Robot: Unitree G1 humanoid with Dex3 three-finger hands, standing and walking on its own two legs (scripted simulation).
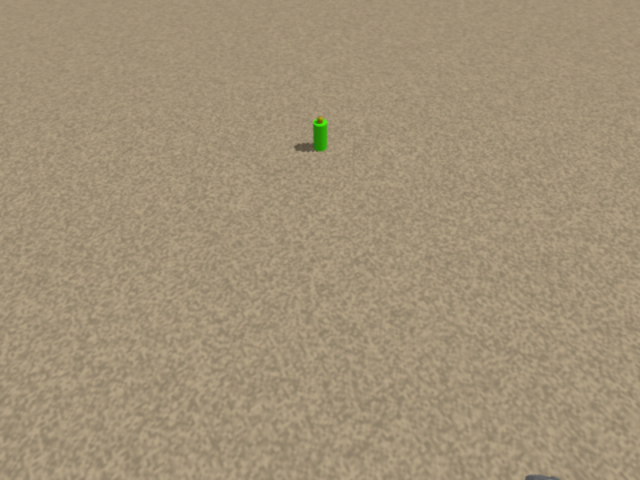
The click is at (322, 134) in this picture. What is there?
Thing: necked bottle
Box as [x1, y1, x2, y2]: [313, 117, 326, 150]
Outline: 318,117 313,121 314,148 316,150 323,150 326,147 326,121 321,117
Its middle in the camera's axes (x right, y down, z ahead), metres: +0.00 -0.54 +1.92
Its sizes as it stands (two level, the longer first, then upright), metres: 0.068 0.068 0.179
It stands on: the floor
